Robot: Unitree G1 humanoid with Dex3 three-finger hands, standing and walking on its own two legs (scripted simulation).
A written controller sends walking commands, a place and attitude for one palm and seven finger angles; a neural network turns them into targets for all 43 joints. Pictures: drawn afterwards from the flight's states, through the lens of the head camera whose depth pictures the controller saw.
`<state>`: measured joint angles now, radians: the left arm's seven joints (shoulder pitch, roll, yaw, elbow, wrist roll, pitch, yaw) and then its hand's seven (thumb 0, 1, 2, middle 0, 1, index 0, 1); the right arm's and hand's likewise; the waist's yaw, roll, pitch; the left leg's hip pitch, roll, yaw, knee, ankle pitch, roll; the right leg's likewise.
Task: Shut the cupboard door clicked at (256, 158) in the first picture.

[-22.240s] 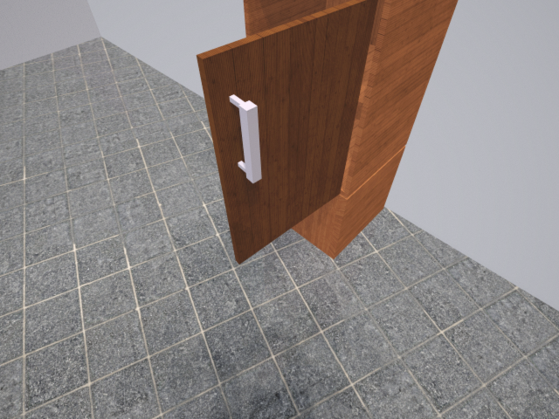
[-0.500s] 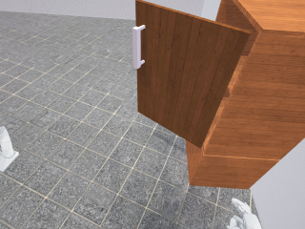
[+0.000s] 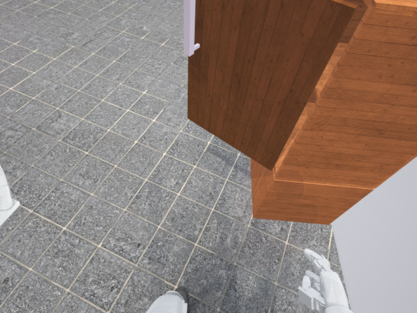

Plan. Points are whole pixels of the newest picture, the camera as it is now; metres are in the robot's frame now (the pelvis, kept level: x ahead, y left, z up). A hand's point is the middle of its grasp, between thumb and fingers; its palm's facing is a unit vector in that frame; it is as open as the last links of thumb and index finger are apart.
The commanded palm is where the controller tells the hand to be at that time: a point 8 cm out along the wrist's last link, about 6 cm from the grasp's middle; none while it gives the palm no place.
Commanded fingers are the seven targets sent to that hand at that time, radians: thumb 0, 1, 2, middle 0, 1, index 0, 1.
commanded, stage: step back with the hand held close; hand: left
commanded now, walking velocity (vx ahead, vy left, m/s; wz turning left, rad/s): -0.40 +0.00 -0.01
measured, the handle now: (193, 24) +0.82 +0.14 +0.10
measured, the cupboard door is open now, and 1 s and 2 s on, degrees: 56 56 56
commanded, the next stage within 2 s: stop stepping back and stand still in 0.08 s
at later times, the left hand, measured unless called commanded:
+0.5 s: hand out of the picture +0.12 +0.32 +0.16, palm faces +0.45 -0.83 -0.33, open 7.4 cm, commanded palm +0.05 +0.34 +0.19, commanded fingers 0.00 0.90 0.90 -0.20 -0.30 -0.20 -0.30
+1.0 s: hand out of the picture +0.10 +0.34 +0.16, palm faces +0.48 -0.83 -0.29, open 7.4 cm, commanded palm +0.04 +0.37 +0.19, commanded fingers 0.00 0.90 0.90 -0.20 -0.30 -0.20 -0.30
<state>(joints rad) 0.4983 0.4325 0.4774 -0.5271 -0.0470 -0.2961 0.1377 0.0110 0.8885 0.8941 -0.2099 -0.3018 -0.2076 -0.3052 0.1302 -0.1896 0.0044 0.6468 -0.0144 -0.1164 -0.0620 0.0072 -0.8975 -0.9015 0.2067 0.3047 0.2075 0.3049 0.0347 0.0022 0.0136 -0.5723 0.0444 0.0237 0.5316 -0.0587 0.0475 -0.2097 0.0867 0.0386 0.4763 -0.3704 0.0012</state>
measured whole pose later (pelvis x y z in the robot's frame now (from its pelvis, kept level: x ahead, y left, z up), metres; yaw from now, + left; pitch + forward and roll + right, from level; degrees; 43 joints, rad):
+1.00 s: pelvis -0.11 +0.07 +0.00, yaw -1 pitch -2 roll -1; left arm 0.44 0.35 0.37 -0.43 -0.03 -0.15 0.18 0.01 0.89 0.89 -0.21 -0.30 -0.21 -0.31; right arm 0.27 -0.24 0.00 0.69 0.00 -0.08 -0.09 0.01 -0.90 -0.90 0.20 0.30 0.21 0.30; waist 0.01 -0.06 -0.03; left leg -0.35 -0.01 0.07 0.64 -0.25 0.07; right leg -0.12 -0.02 -0.03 0.63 -0.42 0.00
